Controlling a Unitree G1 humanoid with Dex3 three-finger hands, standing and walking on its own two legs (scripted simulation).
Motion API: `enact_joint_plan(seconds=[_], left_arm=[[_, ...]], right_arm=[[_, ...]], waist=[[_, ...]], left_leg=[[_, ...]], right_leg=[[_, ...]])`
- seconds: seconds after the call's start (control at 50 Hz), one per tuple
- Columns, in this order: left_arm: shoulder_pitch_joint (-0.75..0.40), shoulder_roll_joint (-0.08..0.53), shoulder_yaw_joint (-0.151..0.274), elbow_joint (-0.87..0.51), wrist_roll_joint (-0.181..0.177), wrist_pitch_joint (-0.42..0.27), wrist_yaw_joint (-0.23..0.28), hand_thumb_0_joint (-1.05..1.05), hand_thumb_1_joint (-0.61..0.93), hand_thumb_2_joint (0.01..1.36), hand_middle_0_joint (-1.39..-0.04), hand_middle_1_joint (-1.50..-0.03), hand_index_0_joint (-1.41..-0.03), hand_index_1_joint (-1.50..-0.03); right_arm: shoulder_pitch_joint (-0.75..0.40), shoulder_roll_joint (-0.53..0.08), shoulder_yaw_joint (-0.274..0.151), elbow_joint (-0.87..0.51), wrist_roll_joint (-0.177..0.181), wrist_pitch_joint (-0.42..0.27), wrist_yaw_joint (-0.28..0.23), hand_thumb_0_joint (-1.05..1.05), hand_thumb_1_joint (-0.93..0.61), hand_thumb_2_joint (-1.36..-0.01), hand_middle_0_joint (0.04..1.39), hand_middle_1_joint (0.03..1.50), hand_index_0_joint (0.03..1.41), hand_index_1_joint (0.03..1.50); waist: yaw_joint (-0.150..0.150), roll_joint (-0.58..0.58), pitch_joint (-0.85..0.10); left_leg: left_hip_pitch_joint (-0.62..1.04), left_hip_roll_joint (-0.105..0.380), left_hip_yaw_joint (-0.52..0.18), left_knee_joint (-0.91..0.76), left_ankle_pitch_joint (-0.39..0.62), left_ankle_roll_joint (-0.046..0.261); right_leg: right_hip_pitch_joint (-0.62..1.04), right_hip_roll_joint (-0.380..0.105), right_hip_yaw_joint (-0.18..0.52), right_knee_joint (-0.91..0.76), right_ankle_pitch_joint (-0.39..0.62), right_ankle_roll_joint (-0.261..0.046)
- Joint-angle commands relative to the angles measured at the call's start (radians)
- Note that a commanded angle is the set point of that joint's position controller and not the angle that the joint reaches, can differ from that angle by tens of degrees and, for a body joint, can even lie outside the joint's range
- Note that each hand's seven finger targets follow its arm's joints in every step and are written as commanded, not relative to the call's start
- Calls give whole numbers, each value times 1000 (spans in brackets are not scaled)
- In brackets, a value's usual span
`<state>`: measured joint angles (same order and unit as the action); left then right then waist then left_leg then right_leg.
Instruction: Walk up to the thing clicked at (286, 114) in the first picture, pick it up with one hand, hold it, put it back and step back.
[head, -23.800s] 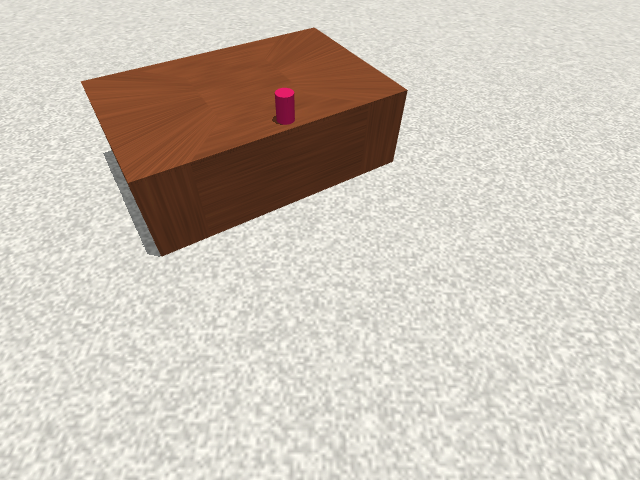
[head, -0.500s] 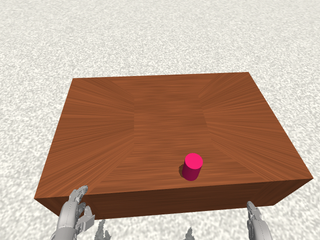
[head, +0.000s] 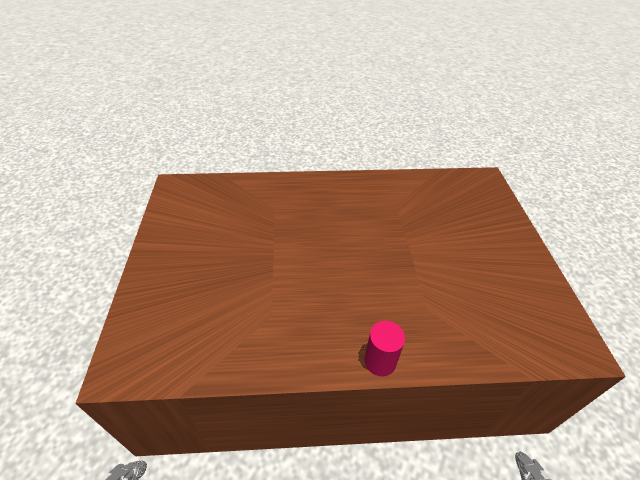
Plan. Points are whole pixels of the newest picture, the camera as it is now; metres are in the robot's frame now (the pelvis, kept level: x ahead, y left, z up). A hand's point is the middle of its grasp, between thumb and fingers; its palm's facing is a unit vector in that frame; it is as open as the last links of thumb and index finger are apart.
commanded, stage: home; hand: right
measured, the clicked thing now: (383, 349) +0.46 -0.13 -0.31
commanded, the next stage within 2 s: stand in 1.34 s
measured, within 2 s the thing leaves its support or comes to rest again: neither
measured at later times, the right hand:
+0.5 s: hand out of the picture +0.03 -0.26 -0.14, palm faces -0.01 +0.94 -0.35, open 17.4 cm
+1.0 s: hand out of the picture +0.05 -0.24 -0.13, palm faces -0.02 +0.94 -0.35, open 17.5 cm
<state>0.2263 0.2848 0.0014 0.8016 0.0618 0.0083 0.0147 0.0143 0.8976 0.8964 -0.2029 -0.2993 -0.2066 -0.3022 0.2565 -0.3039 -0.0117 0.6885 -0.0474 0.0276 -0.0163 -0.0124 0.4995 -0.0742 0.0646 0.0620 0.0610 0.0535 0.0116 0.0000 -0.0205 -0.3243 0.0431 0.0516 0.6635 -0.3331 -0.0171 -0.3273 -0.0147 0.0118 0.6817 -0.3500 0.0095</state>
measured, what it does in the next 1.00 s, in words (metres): stands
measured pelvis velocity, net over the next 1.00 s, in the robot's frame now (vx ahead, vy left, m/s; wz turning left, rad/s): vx -0.01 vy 0.01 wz -0.01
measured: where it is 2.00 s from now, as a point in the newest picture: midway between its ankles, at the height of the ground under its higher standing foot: outside the picture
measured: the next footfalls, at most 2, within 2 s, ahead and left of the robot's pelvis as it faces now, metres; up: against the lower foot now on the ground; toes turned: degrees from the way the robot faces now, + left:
none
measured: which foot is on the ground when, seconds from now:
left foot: down 0.00-1.00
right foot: down 0.00-1.00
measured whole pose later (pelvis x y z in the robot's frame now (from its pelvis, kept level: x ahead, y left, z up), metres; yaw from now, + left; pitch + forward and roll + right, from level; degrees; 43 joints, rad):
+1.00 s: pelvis -0.01 +0.01 +0.02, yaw +0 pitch -3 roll +0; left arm 0.14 0.34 -0.01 1.13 0.03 0.01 0.00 0.01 0.90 0.90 -0.20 -0.30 -0.20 -0.30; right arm 0.15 -0.33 0.01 1.12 -0.02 -0.01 -0.01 -0.01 0.54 -0.05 0.06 0.06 0.06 0.05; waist 0.00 -0.02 0.03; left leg -0.14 0.04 0.07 0.37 -0.18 -0.01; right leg -0.13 -0.01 0.02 0.36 -0.17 0.02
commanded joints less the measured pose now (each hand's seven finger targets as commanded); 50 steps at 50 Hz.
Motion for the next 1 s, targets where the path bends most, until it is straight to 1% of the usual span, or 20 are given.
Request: enact_joint_plan(seconds=[0.0,0.04,0.06,0.08,0.12,0.14,0.28,0.3,0.38,0.42,0.46,0.5,0.56,0.58,0.66,0.76,0.8,0.84,0.94,0.98], left_arm=[[-81,161,54,-45,-15,-35,7,0,896,901,-200,-302,-200,-302],[-75,172,55,-15,-20,-33,9,0,896,901,-200,-301,-200,-301],[-63,181,57,4,-22,-32,11,0,896,901,-200,-301,-200,-301],[-79,188,58,15,-20,-29,11,0,896,901,-200,-300,-200,-300],[-72,198,58,46,-25,-24,10,0,896,901,-200,-300,-200,-300],[-75,203,57,61,-24,-22,9,0,896,901,-200,-300,-200,-300],[-85,221,51,145,-30,-16,7,0,896,901,-200,-300,-200,-299],[-83,226,51,159,-29,-15,6,0,896,901,-200,-300,-200,-300],[-107,236,50,185,-29,-11,2,0,896,901,-200,-299,-200,-299],[-103,242,51,197,-29,-12,2,0,896,901,-200,-300,-200,-300],[-124,250,52,204,-31,-12,2,0,896,901,-200,-299,-200,-299],[-117,239,48,213,-33,-14,0,0,896,901,-200,-299,-200,-299],[-115,249,47,230,-34,-14,-1,0,896,901,-200,-300,-200,-300],[-126,248,45,230,-34,-14,-2,0,896,901,-200,-300,-200,-299],[-122,238,40,243,-37,-16,-1,0,896,901,-200,-301,-200,-300],[-119,243,36,264,-39,-16,-1,0,896,901,-200,-299,-200,-299],[-129,240,33,266,-40,-15,-3,0,896,901,-199,-299,-200,-299],[-117,239,31,270,-39,-17,-2,0,896,901,-200,-299,-200,-299],[-125,241,30,280,-38,-16,-1,0,896,901,-200,-299,-200,-299],[-128,243,30,279,-42,-18,-2,0,896,901,-199,-299,-200,-299]], right_arm=[[-52,-148,-49,1,5,-54,-13,0,531,-62,53,54,53,54],[-54,-168,-51,51,8,-55,-16,0,528,-64,53,55,53,55],[-69,-165,-49,72,9,-54,-17,0,530,-63,53,54,53,54],[-58,-175,-48,92,11,-53,-18,0,525,-67,54,55,53,55],[-78,-185,-45,133,11,-55,-19,0,528,-65,53,55,53,55],[-77,-191,-44,151,13,-53,-19,0,533,-62,53,54,53,54],[-94,-217,-33,257,18,-55,-24,0,550,-52,51,51,51,51],[-94,-212,-30,269,19,-52,-22,0,543,-56,52,52,52,52],[-81,-220,-24,307,18,-46,-20,0,562,-45,50,49,50,49],[-93,-224,-25,313,18,-46,-19,0,565,-43,49,49,49,49],[-75,-215,-21,331,17,-44,-18,0,559,-47,50,50,50,50],[-83,-227,-21,336,18,-47,-19,0,563,-44,50,49,50,49],[-86,-221,-18,348,20,-47,-16,0,552,-51,51,51,51,51],[-82,-226,-17,352,20,-47,-16,0,549,-52,51,51,51,51],[-102,-232,-17,359,22,-53,-18,0,564,-43,49,48,49,48],[-112,-232,-15,374,25,-53,-17,0,562,-45,50,49,50,49],[-110,-239,-14,380,26,-52,-16,0,566,-43,50,49,49,49],[-137,-246,-19,372,27,-54,-15,0,564,-44,50,49,50,49],[-143,-242,-18,382,28,-51,-14,0,550,-52,51,51,51,51],[-144,-238,-17,384,28,-53,-12,0,550,-52,51,51,51,51]], waist=[[-22,-41,-21],[-25,-21,-25],[-14,-38,-17],[-27,-35,-12],[-14,-20,5],[-19,-19,16],[-11,2,24],[-10,-12,44],[-17,-14,86],[-12,-19,54],[-21,-32,82],[-16,-2,50],[-13,-23,75],[-21,-14,65],[-13,10,26],[-13,-1,41],[-15,11,57],[-10,5,31],[-16,3,54],[-15,1,37]], left_leg=[[90,55,-64,-183,154,29],[121,62,-63,-195,207,31],[135,61,-64,-201,219,27],[129,64,-63,-223,194,25],[148,66,-69,-248,185,23],[141,67,-70,-263,167,20],[161,81,-75,-318,182,19],[162,75,-72,-325,142,15],[141,72,-74,-340,58,16],[165,76,-75,-333,81,20],[144,73,-75,-338,54,19],[158,83,-79,-341,84,24],[154,72,-80,-347,40,18],[161,75,-78,-343,56,20],[161,93,-92,-363,101,25],[168,92,-93,-373,108,25],[138,90,-99,-393,57,25],[182,96,-97,-377,121,29],[179,95,-101,-395,81,29],[175,96,-100,-400,114,29]], right_leg=[[50,-53,90,-223,209,-29],[79,-59,92,-243,265,-28],[89,-63,92,-261,278,-27],[97,-59,91,-273,249,-27],[106,-63,99,-300,228,-29],[106,-61,100,-317,197,-28],[173,-69,105,-359,230,-27],[145,-64,106,-377,170,-21],[113,-64,115,-410,74,-19],[126,-69,118,-416,90,-22],[107,-69,125,-427,45,-22],[136,-74,121,-417,107,-23],[104,-70,121,-428,39,-18],[108,-74,125,-431,55,-21],[169,-73,107,-397,170,-23],[165,-76,102,-398,180,-20],[168,-70,94,-396,160,-16],[165,-82,99,-399,205,-20],[146,-77,91,-402,183,-16],[177,-87,95,-397,216,-18]])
